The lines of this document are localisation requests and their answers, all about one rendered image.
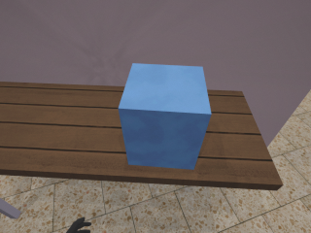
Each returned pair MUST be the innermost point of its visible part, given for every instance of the carton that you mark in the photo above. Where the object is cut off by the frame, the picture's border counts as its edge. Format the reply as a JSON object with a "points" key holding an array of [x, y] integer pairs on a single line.
{"points": [[164, 113]]}

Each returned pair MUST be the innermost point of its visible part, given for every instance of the robot left hand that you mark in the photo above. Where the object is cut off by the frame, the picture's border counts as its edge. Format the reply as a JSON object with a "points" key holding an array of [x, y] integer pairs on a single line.
{"points": [[79, 223]]}

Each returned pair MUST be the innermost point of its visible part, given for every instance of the table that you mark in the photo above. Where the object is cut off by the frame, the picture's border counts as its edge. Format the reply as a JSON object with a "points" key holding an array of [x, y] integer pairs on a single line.
{"points": [[73, 131]]}

